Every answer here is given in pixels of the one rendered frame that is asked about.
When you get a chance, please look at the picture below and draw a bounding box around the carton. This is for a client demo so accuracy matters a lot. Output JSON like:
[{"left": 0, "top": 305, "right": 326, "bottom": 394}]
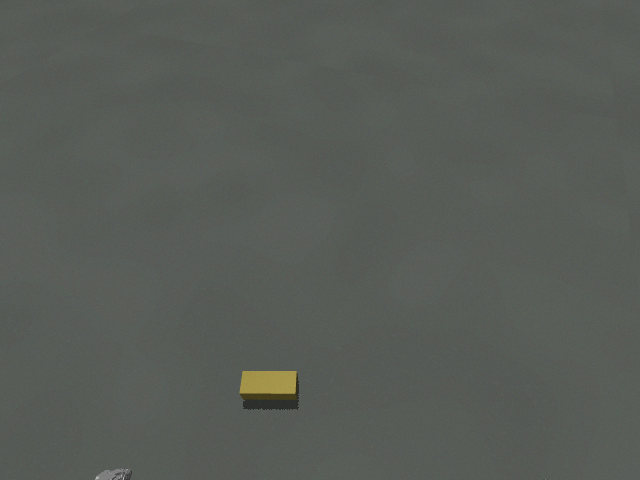
[{"left": 239, "top": 371, "right": 298, "bottom": 400}]

